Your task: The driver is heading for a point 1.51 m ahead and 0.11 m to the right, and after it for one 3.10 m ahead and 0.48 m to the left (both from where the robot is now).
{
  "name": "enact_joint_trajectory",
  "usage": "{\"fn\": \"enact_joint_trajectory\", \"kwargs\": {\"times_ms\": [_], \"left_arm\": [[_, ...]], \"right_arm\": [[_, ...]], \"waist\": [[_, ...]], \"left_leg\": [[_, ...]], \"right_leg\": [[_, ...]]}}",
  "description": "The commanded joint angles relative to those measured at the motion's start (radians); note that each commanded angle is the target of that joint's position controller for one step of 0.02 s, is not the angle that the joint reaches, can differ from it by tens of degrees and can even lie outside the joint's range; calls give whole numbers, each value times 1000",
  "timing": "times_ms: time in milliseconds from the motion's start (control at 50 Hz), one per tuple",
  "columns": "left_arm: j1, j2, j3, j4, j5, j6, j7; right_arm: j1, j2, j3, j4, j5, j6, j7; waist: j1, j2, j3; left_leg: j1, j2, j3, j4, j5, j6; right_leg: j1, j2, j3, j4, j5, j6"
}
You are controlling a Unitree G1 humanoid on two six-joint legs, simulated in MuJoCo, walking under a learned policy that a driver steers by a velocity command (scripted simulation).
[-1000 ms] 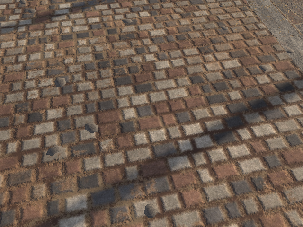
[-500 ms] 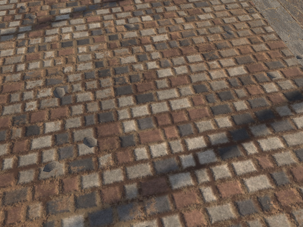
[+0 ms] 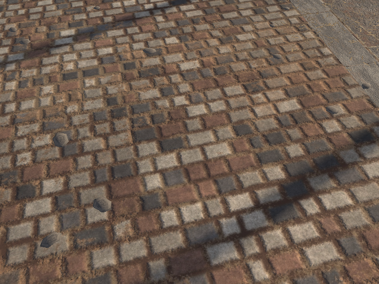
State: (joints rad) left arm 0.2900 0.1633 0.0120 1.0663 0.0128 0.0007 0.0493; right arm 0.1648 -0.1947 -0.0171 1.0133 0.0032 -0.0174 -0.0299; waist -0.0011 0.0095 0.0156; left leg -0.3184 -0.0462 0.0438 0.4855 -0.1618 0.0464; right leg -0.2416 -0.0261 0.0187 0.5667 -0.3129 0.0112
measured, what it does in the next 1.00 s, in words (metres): walks ahead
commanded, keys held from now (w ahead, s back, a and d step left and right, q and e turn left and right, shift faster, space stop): no key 0.64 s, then w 0.36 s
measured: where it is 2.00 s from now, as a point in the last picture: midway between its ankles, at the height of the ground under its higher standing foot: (193, 245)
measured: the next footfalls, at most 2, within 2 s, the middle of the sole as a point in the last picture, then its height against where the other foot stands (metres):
right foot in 1.48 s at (229, 274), level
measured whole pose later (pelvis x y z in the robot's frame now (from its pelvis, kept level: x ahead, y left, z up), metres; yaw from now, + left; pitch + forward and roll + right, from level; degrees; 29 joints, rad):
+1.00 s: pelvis +0.11 +0.03 -0.01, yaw +1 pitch +0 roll +0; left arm 0.42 0.22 0.05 1.08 -0.03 -0.07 0.01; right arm 0.21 -0.22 -0.07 1.07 0.02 -0.11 0.01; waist -0.01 -0.04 0.01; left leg -0.31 0.00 0.08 0.61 -0.31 0.06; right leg -0.22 -0.02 0.04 0.89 -0.47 -0.03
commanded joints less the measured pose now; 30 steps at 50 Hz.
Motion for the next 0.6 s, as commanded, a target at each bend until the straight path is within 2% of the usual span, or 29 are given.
{"fn": "enact_joint_trajectory", "kwargs": {"times_ms": [20,80,200,380,600], "left_arm": [[50,101,22,1,-3,-32,-1],[68,82,22,6,-10,-53,-9],[108,77,19,16,-11,-46,-14],[121,66,17,20,-12,-35,-16],[120,56,18,26,-11,-31,-13]], "right_arm": [[22,-82,-18,-24,-6,-10,-13],[40,-76,-16,-3,-5,-14,-7],[54,-72,-13,23,3,-10,-2],[68,-75,-15,52,6,7,-9],[48,-73,-23,71,6,15,-14]], "waist": [[-19,-108,76],[-11,-56,31],[2,-20,-5],[0,-14,10],[-2,-17,31]], "left_leg": [[98,62,-76,-77,-128,12],[112,62,-73,-49,-9,24],[137,68,-74,-17,138,21],[157,72,-80,-3,192,13],[163,73,-84,-19,160,6]], "right_leg": [[-157,-25,44,-234,-142,-46],[-88,-21,38,-206,-18,-44],[-23,-8,16,-170,147,-48],[-3,-2,6,-168,237,-50],[-4,2,0,-190,197,-49]]}}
